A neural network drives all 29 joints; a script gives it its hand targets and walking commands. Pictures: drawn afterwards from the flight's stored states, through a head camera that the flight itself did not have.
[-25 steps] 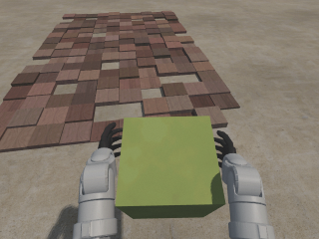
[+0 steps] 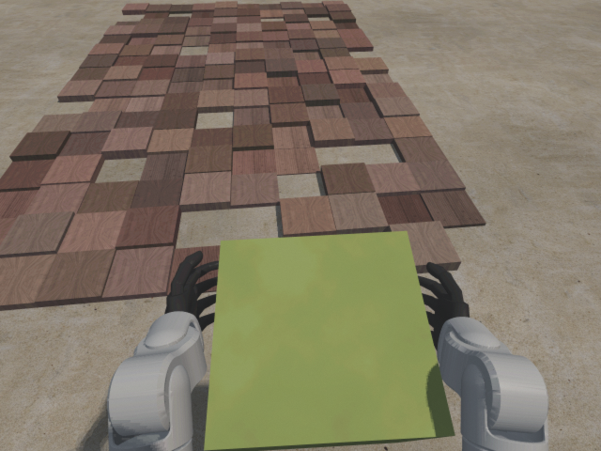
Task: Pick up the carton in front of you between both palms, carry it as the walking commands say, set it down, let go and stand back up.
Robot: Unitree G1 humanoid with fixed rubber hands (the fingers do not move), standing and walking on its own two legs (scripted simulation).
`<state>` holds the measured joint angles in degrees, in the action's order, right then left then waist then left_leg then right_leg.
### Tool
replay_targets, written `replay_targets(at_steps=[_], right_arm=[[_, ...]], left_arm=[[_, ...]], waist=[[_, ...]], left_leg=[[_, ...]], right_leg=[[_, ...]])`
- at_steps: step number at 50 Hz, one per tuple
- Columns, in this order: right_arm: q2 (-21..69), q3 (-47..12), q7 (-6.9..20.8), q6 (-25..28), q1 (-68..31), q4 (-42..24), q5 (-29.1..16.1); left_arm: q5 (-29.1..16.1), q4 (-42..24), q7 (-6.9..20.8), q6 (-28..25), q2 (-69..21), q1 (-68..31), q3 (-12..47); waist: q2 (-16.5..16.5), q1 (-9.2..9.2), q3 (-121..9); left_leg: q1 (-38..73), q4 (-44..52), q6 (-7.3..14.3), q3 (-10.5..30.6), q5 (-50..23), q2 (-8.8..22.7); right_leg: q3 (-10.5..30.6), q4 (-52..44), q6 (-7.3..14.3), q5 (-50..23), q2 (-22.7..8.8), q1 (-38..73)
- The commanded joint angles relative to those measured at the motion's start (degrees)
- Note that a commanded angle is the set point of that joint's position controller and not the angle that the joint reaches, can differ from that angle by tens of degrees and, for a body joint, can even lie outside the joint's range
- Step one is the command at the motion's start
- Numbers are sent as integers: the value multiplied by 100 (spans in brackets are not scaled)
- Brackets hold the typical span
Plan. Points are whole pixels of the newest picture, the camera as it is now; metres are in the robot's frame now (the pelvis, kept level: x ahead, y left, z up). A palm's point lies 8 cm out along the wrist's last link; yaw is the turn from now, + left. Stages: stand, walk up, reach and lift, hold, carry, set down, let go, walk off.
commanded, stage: carry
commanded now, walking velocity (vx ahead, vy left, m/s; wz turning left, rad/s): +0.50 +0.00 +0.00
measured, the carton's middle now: (318, 353) +0.24 +0.01 +0.03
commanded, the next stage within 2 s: none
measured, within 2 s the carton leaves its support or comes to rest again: neither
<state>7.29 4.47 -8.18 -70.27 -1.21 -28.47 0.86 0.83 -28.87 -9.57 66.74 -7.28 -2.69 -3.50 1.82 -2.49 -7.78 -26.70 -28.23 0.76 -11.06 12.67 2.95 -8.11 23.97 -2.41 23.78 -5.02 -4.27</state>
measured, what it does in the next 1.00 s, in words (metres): walks ahead: right foot, then left foot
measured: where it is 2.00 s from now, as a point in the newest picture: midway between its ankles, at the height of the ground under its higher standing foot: (325, 203)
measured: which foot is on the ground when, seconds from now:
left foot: down 0.00-0.46, up 0.48-0.86, down 0.88-1.00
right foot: down 0.00-0.02, up 0.04-0.38, down 0.40-0.92, up 0.94-1.00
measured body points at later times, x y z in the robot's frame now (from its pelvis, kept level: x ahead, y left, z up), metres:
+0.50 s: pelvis +0.33 -0.03 +0.00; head +0.32 -0.05 +0.45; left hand +0.58 +0.13 +0.09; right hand +0.58 -0.18 +0.07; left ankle +0.13 +0.09 -0.66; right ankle +0.36 -0.09 -0.73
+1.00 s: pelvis +0.68 -0.02 -0.01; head +0.72 -0.03 +0.44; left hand +1.00 +0.11 +0.10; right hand +0.96 -0.19 +0.09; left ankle +0.75 +0.07 -0.73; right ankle +0.47 -0.10 -0.61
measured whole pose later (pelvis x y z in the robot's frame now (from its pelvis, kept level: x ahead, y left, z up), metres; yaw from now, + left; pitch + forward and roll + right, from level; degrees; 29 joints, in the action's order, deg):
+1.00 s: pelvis +0.68 -0.02 -0.01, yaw -2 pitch +3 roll +2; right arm 7.4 5.7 -11.3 -71.2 -14.0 -28.0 -0.7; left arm -1.1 -29.9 -8.8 67.9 -5.6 -13.5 -9.4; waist 1.8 4.0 1.0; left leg -25.6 -34.3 4.2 -14.3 11.3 2.0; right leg -2.2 72.7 3.1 25.3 -1.9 -15.1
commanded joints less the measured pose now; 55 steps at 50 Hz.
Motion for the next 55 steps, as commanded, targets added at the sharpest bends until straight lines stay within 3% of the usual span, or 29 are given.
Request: replay_targets(at_steps=[1, 3, 4, 6, 9, 16, 18, 19, 20, 21, 22, 24, 25, 27, 28, 34, 37, 38, 40, 41, 42, 43, 44, 45, 46, 47, 49, 51, 55], right_arm=[[3441, -2907, 97, 113, -1810, -365, -937], [4103, -3396, 189, 197, -2524, -886, -1271], [4352, -3523, 277, 276, -2646, -892, -1501], [4464, -3617, 407, 370, -2522, -902, -1441], [4497, -4051, 686, 380, -2652, -1173, -1796], [3579, -3734, 582, 318, -2102, -912, -1499], [3539, -3659, 566, 260, -2213, -928, -1457], [3565, -3586, 523, 205, -1942, -655, -1288], [3507, -3523, 489, 155, -2160, -796, -1404], [3457, -3578, 460, 145, -2096, -968, -1305], [3613, -3607, 476, 139, -2190, -1022, -1305], [4040, -3724, 570, 222, -2178, -780, -1305], [4326, -3815, 613, 339, -2299, -937, -1331], [4681, -3743, 651, 488, -2175, -570, -1177], [4660, -3855, 645, 513, -2214, -694, -1124], [4315, -3893, 452, 550, -2029, -1021, -1032], [4193, -3881, 357, 387, -2517, -1345, -1275], [3793, -3927, 298, 334, -2554, -1491, -1283], [3520, -3884, 221, 216, -2935, -1383, -1442], [3183, -3629, 173, 160, -2975, -1377, -1471], [2936, -3542, 126, 108, -2926, -1147, -1451], [2949, -3608, 107, 135, -3373, -1267, -1573], [2730, -3324, 79, 95, -3344, -893, -1495], [2771, -3297, 26, 117, -3654, -945, -1556], [3121, -3349, 43, 119, -3886, -896, -1700], [3155, -3317, 89, 149, -4023, -904, -1764], [3366, -3381, 182, 181, -4835, -840, -1897], [3323, -3322, 210, 208, -5341, -393, -1909], [3244, -3008, 126, 286, -5885, 473, -1792]], left_arm=[[-1324, -7, 441, 402, -3818, -1651, 3284], [-1429, -5, 566, 254, -4155, -1657, 3304], [-1454, -150, 594, 210, -4391, -1799, 3359], [-1324, -30, 675, 71, -4750, -1615, 3480], [-1035, -128, 709, -66, -4718, -1144, 3351], [-1008, -294, 618, 36, -4023, -1071, 3458], [-1057, -329, 623, 125, -3921, -1257, 3446], [-1044, -444, 609, 155, -3855, -1405, 3462], [-1115, -149, 621, 193, -3713, -1017, 3320], [-1206, -101, 632, 191, -3853, -1137, 3372], [-1217, -15, 677, 178, -3955, -1080, 3459], [-1330, -70, 793, 102, -4547, -1194, 3545], [-1584, -380, 916, -2, -4850, -1563, 3758], [-1639, -390, 1022, -81, -4921, -1794, 3802], [-1540, -407, 1076, -128, -4879, -1556, 3823], [-1658, -533, 1059, -103, -4334, -1457, 3822], [-1409, -557, 935, 7, -3784, -1268, 3408], [-1457, -553, 831, 75, -3656, -1399, 3408], [-1270, -578, 630, 133, -3054, -1682, 3150], [-1300, -635, 548, 182, -2916, -2003, 2987], [-1379, -607, 481, 239, -2838, -2256, 3009], [-1291, -772, 418, 234, -2612, -2484, 2894], [-1230, -728, 341, 294, -2508, -2736, 2942], [-1403, -684, 307, 318, -2566, -2909, 3011], [-1480, -548, 277, 254, -2911, -3019, 2935], [-1562, -487, 327, 252, -3133, -3267, 3054], [-1329, -148, 309, 205, -3314, -3686, 2856], [-1155, 291, 243, 193, -3120, -4107, 2613], [-955, 870, 105, 124, -3218, -4638, 2543]], waist=[[-1493, 493, -979], [-610, 506, -947], [-525, 506, -1017], [-922, 457, -925], [-670, 422, -615], [-1353, 438, -231], [-1048, 334, -525], [-971, 256, -691], [146, 69, -1247], [1608, 74, -1201], [1522, 106, -1042], [-11, 115, -1130], [-127, 202, -1103], [589, 242, -832], [581, 209, -929], [332, 33, -129], [1218, 158, 110], [821, 115, 220], [1177, 234, 440], [1009, 333, 97], [1074, 552, -367], [481, 772, -1017], [-1012, 829, -1315], [-2189, 750, -1631], [-1555, 533, -1950], [-1022, 737, -1663], [-486, 659, -1461], [-552, 447, -1254], [-1338, 578, -1126]], left_leg=[[3496, 1815, 1015, 3985, 1031, 2362], [3593, 1584, 1120, 3377, -468, 2142], [3351, 1561, 1055, 2948, -828, 2073], [2943, 1771, 698, 2212, -741, 1665], [2488, 2018, 699, 1472, -158, 1406], [2875, 1371, 529, 488, -2063, 1054], [2649, 488, 347, 144, -2872, 890], [2045, -481, 71, -171, -2986, 762], [842, -2216, -176, -222, -1804, 230], [-1053, -3533, -270, 11, 1023, -401], [-1762, -4336, -171, 560, 1465, -142], [-1659, -4315, 15, 1008, 1279, 143], [-1334, -4049, 0, 1064, 837, 383], [-1148, -3334, -17, 717, 222, 291], [-1074, -3018, -32, 747, 39, 345], [-1432, -1372, -61, 97, -686, 109], [-660, -586, -48, -288, -1286, 54], [-440, -398, 11, -583, -1292, -191], [244, -501, 130, -777, -1286, -394], [1007, -593, 199, -691, -1370, -567], [1770, -137, 275, -478, -1304, -598], [3054, -3, 343, -390, -1050, -393], [4109, 185, 1031, 2173, -874, 1121], [4540, 726, 1700, 3989, -2212, 1954], [4719, 791, 1889, 3490, -1472, 1991], [4250, 504, 1641, 2778, -2252, 1813], [3200, 733, 1072, 2294, -1834, 1513], [2621, 1011, 949, 1611, -340, 1452], [2379, 988, 918, 897, -1050, 1086]], right_leg=[[383, 3785, 96, 705, 262, -3426], [540, 4313, 320, 451, 121, -4155], [639, 3839, 330, 316, -111, -3801], [566, 3080, 320, -175, -42, -3393], [179, 1957, 241, -822, 93, -2988], [-489, 416, 363, -1858, 426, -2392], [-949, 116, 407, -1793, 683, -1347], [-513, 161, 614, -1427, 402, -293], [1455, -261, 1026, -906, -807, 965], [3453, -866, 1594, -1122, -1951, 1966], [3714, -997, 1815, -2055, -2093, 1992], [2748, -844, 1495, -3330, -1802, 1576], [2153, -807, 1196, -3381, -1618, 1186], [1309, -1056, 735, -3260, -1258, 772], [1225, -1185, 705, -2750, -1236, 815], [403, -1385, 947, -3614, -875, 1237], [-329, -1356, 745, -3818, -638, 870], [-333, -1227, 707, -4520, -578, 899], [-478, -642, 630, -6218, -529, 650], [-421, -302, 616, -6715, -596, 510], [-657, 988, 464, -6212, -397, 488], [-587, 2238, 445, -5162, -63, -159], [-479, 4202, 329, -3279, 413, -1647], [171, 5794, 399, 87, 1201, -2768], [911, 6501, 630, 215, 647, -3397], [1089, 6098, 674, 349, 276, -3468], [1143, 5176, 765, -70, 11, -3099], [842, 3857, 666, 172, -13, -2954], [250, 1947, 518, -326, 237, -2440]])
